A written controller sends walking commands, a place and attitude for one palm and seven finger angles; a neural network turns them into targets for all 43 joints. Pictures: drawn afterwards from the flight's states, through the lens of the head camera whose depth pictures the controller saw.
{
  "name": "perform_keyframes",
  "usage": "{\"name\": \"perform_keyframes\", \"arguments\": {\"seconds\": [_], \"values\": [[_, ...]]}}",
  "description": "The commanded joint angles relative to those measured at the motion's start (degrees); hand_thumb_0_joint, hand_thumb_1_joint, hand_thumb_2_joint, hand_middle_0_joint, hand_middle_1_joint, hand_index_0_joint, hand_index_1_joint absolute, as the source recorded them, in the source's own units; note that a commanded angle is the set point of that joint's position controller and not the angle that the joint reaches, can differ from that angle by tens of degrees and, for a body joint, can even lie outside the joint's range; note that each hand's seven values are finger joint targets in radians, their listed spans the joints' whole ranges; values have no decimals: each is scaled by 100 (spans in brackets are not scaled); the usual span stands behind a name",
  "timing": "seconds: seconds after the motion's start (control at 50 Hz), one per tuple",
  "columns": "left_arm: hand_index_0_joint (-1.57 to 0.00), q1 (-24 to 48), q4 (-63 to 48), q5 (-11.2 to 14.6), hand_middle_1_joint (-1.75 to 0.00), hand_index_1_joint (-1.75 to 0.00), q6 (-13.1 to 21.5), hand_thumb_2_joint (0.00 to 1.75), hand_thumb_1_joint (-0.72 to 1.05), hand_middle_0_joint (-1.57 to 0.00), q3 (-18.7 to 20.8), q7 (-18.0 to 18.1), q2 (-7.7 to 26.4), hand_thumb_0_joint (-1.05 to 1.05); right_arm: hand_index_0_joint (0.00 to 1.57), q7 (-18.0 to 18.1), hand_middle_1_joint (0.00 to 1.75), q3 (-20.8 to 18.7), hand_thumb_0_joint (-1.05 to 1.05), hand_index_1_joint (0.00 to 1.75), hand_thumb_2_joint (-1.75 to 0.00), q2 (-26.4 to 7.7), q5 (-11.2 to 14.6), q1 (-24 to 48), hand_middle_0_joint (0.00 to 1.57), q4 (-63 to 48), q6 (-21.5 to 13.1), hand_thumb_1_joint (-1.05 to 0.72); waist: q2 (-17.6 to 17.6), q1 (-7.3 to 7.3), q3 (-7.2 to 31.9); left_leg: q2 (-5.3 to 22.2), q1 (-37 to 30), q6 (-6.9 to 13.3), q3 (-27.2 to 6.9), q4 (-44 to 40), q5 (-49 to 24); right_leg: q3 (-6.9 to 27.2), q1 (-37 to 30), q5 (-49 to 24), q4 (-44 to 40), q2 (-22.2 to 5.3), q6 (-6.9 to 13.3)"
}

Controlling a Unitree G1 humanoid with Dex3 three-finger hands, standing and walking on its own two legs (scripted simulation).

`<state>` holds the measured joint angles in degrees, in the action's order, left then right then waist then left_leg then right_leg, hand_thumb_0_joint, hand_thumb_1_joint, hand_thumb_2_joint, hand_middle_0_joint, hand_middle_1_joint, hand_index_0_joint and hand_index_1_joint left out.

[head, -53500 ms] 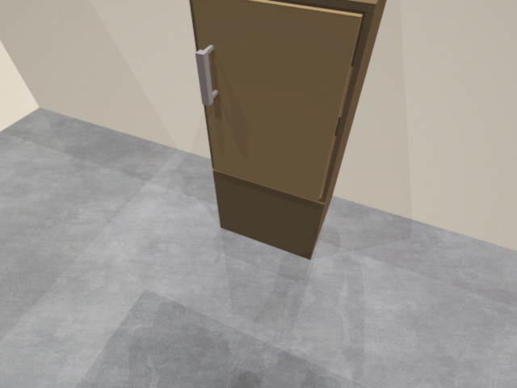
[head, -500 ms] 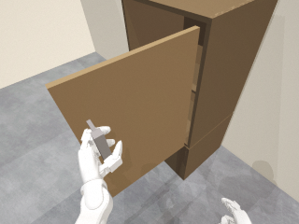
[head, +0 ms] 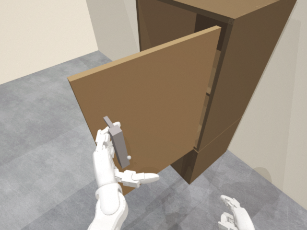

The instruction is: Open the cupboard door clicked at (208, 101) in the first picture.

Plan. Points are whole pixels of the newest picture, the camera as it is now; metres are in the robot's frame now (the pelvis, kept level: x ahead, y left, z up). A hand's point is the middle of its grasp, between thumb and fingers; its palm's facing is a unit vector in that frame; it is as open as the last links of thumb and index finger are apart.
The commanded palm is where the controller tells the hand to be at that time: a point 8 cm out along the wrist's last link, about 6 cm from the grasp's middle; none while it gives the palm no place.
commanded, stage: open thumb and fingers to let go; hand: left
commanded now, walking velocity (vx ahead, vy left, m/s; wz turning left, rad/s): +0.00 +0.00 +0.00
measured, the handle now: (116, 142) +0.32 +0.12 +0.08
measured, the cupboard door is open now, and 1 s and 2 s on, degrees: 86 88 88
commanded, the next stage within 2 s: slide the hand sideways off the handle in 0.06 s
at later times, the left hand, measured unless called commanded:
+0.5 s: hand (126, 172) +0.23 +0.08 +0.09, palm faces -0.10 -1.00 +0.02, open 16.3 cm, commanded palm +0.21 +0.14 +0.08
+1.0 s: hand (105, 187) +0.20 +0.12 +0.08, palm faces -0.04 -1.00 -0.03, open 16.3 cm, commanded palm +0.17 +0.18 +0.08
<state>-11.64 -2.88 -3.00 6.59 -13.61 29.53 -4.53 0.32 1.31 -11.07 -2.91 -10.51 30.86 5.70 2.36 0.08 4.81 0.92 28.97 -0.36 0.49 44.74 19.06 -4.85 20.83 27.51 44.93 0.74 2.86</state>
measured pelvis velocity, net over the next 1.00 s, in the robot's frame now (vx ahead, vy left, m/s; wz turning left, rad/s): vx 0.00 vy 0.00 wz -0.01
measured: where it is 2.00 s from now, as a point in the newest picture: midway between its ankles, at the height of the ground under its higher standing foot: outside the picture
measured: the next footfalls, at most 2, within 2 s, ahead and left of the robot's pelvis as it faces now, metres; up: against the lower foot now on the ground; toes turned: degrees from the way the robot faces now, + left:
none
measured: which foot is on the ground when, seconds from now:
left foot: down 0.00-1.00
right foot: down 0.00-1.00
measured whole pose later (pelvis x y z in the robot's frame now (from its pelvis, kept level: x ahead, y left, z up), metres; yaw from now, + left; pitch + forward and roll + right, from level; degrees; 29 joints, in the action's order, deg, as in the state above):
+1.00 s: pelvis +0.00 +0.00 -0.01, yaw -1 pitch +5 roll +0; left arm -29.5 -15.2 9.7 14.2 -3.2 -4.4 9.1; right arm 1.0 1.6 -13.2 0.6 -15.0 26.0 -3.0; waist 2.8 0.1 5.2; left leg 1.4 32.6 -0.3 0.8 48.0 20.5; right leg -4.4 24.6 28.8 48.2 1.1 2.8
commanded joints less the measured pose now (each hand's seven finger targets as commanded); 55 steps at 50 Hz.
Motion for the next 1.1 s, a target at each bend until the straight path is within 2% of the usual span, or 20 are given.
{"name": "perform_keyframes", "arguments": {"seconds": [0.0, 0.08, 0.14, 0.16, 0.18, 0.2, 0.24, 0.26, 0.28, 0.3, 0.34, 0.38, 0.42, 0.52, 0.56, 0.6, 0.66, 0.74, 1.02, 1.08], "values": [[-16, 1136, -1204, -165, -35, -35, 199, 30, -50, -16, -38, 149, -357, 0, 20, 0, 30, -172, 0, 30, -90, -479, 22, 762, 20, -981, -270, -90, -478, 38, 866, -54, -1066, 195, -178, -334, -1042, 225, 505, -1791, -814, -65, -119], [-15, 1209, -1220, -71, -30, -30, 103, 30, -50, -15, 67, 212, -331, 0, 20, -1, 30, -160, 0, 30, -90, -467, 27, 784, 20, -963, -269, -90, -517, 74, 836, -47, -1064, 177, -192, -354, -971, 222, 462, -1639, -892, -45, -104], [-15, 1337, -1202, -82, -30, -30, 60, 30, -50, -15, -101, 235, -520, 0, 20, -26, 30, -146, 0, 30, -90, -458, 28, 839, 20, -955, -285, -90, -428, 24, 757, -36, -1078, 171, -209, -351, -889, 181, 601, -1483, -867, -30, -97], [-15, 1317, -1109, -531, -30, -30, 355, 30, -50, -15, -1025, -906, 162, 0, 20, -96, 30, -154, 0, 30, -90, -701, 89, 410, 20, -789, -268, -90, -790, -507, 356, -39, -1041, 223, -262, -400, -966, 398, 887, -1819, -767, -71, -166], [-15, 1541, -1474, -280, -30, -30, 615, 30, -50, -15, -616, -1545, 501, 0, 20, -69, 30, -244, 0, 30, -90, -662, 153, 367, 20, -932, -264, -90, -465, -288, 803, -32, -1101, 253, -219, -390, -1073, 436, 670, -2057, -677, -86, -122], [-15, 1569, -1669, -153, -30, -30, 822, 30, -50, -15, -571, -2011, 682, 0, 20, -33, 30, -204, 0, 30, -90, -640, 171, 397, 20, -1010, -342, -90, -220, -231, 1020, -63, -1214, 274, -188, -372, -1124, 446, 593, -2174, -614, -95, -113], [-15, 1558, -1624, 262, -30, -30, 1021, 30, -50, -15, -607, -2823, 728, 0, 20, 28, 30, -152, 0, 30, -90, -638, 260, 356, 20, -1084, -498, -90, -109, -322, 958, -67, -1299, 280, -212, -363, -980, 389, 716, -2020, -634, -78, -124], [-15, 1422, -1568, 541, -30, -30, 1030, 30, -50, -15, -371, -3043, 789, 0, 20, 62, 30, -130, 0, 30, -90, -619, 315, 358, 20, -1150, -570, -90, -163, -261, 896, -48, -1261, 259, -238, -417, -794, 330, 726, -1776, -681, -37, -117], [-15, 1448, -1515, 784, -30, -30, 997, 30, -50, -15, -431, -3158, 581, 0, 20, 76, 30, -91, 0, 30, -90, -616, 367, 413, 20, -1196, -650, -90, -164, -282, 749, -42, -1261, 247, -277, -482, -612, 277, 800, -1520, -742, 0, -112], [-15, 1367, -1398, 998, -30, -30, 956, 30, -50, -15, -325, -3153, 490, 0, 20, 94, 30, -69, 0, 30, -90, -621, 387, 447, 20, -1223, -734, -90, -381, -240, 656, -45, -1147, 232, -328, -530, -360, 217, 863, -1232, -790, 23, -140], [-15, 1282, -1289, 1140, -30, -30, 892, 30, -50, -15, 131, -2943, 673, 0, 20, 117, 30, -88, 0, 30, -90, -665, 398, 489, 20, -1189, -846, -90, -503, -139, 615, -41, -1071, 195, -334, -613, -80, 198, 891, -852, -887, 41, -156], [-15, 918, -1266, 1078, -30, -30, 843, 30, -50, -15, 277, -2702, 753, 0, 20, 65, 30, -87, 0, 30, -90, -680, 388, 459, 20, -1218, -926, -90, -519, -31, 581, -41, -1015, 192, -327, -681, -24, 180, 834, -744, -881, 51, -146], [-15, 906, -1362, 929, -30, -30, 838, 30, -50, -15, 374, -2533, 877, 0, 20, 27, 30, -93, 0, 30, -90, -690, 359, 432, 20, -1229, -956, -90, -531, -42, 615, -49, -968, 205, -280, -667, -36, 206, 840, -739, -863, 23, -160], [-15, 348, -1633, 735, -30, -30, 909, 30, -50, -15, 531, -2493, 1078, 0, 20, -52, 30, -106, 0, 30, -90, -676, 324, 341, 20, -1316, -958, -90, -325, 8, 644, -35, -950, 206, -177, -616, -272, 230, 753, -964, -783, 28, -130], [-15, 73, -1768, 822, -30, -30, 921, 30, -50, -15, 699, -2548, 1215, 0, 20, -52, 30, -102, 0, 30, -90, -683, 328, 352, 20, -1368, -965, -90, -300, 53, 605, -48, -857, 205, -145, -597, -222, 274, 712, -938, -814, 34, -137], [-15, 50, -1821, 851, -30, -30, 921, 30, -50, -15, 649, -2620, 1174, 0, 20, -43, 30, -90, 0, 30, -90, -689, 339, 380, 20, -1376, -964, -90, -311, -26, 429, -47, -803, 217, -137, -567, -203, 292, 788, -923, -856, 32, -157], [-15, -236, -2083, 927, -30, -30, 980, 30, -50, -15, 731, -2717, 1248, 0, 20, -21, 30, -115, 0, 30, -90, -696, 337, 313, 20, -1419, -1025, -90, -196, -21, 546, -57, -839, 217, -135, -480, -308, 289, 805, -1088, -779, 48, -162], [-15, -557, -2234, 1049, -30, -30, 1041, 30, -50, -15, 894, -2887, 1383, 0, 20, 12, 30, -138, 0, 30, -90, -723, 346, 217, 20, -1432, -1098, -90, -338, -42, 573, -83, -743, 228, -127, -363, -425, 318, 777, -1330, -728, 42, -200], [-15, -2059, -2580, 1590, -30, -30, 1268, 30, -50, -15, 1713, -3708, 1861, 0, 20, 130, 30, -244, 0, 30, -90, -742, 424, 0, 20, -1504, -1239, -90, -527, 20, 712, -167, -368, 226, -113, 81, -909, 528, 541, -2830, -477, -81, -417], [-15, -2286, -2736, 1708, -30, -30, 1362, 30, -50, -15, 1817, -3898, 1930, 0, 20, 150, 30, -272, 0, 30, -90, -747, 437, 3, 20, -1531, -1248, -90, -421, 45, 732, -185, -291, 230, -129, 171, -1003, 558, 505, -3032, -400, -94, -435]]}}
